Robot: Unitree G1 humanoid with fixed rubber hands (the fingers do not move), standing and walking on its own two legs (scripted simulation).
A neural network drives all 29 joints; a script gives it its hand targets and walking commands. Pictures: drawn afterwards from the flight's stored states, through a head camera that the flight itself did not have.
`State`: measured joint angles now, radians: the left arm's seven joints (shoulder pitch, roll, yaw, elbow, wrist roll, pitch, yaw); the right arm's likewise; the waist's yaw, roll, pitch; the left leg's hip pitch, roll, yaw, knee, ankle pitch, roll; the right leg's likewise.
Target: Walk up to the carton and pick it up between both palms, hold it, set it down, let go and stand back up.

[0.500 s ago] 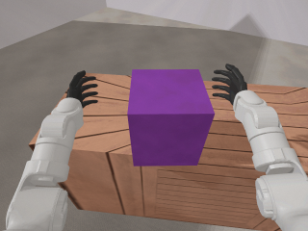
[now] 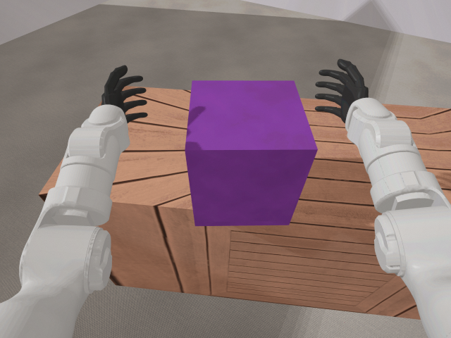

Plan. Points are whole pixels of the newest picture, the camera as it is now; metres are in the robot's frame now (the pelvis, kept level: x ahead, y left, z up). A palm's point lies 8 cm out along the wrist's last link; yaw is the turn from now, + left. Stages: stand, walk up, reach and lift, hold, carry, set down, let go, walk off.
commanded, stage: reach and lift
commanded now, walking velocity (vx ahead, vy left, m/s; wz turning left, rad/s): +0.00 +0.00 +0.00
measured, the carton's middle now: (242, 156) +0.49 -0.03 +0.03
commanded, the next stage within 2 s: none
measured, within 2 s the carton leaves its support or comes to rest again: neither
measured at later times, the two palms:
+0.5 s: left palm (130, 119) +0.45 +0.18 +0.16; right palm (349, 110) +0.47 -0.21 +0.17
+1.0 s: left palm (125, 114) +0.47 +0.20 +0.16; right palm (334, 104) +0.49 -0.19 +0.17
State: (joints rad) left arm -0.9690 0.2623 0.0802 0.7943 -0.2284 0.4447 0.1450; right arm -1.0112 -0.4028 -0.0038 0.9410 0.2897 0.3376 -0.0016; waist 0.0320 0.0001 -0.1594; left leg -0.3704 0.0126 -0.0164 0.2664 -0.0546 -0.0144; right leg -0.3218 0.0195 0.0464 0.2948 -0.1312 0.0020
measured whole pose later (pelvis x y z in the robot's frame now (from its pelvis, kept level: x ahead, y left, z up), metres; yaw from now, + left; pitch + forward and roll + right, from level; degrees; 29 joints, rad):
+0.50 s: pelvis +0.04 -0.02 +0.01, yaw +0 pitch +8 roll +0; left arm -0.84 0.25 0.08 0.74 -0.22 0.42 0.13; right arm -0.91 -0.37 0.01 0.87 0.29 0.34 -0.01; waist 0.03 0.00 -0.13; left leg -0.22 0.02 -0.02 0.12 -0.04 -0.03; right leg -0.19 0.03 0.03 0.19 -0.13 -0.02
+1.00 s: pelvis +0.02 -0.01 +0.00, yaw +0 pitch +15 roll +0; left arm -1.04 0.27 0.08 1.03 -0.21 0.23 0.11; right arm -1.10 -0.34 0.02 1.14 0.28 0.17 -0.04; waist 0.04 -0.01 -0.20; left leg -0.41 0.02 -0.02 0.16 -0.01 -0.03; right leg -0.38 0.02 0.04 0.23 -0.10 -0.01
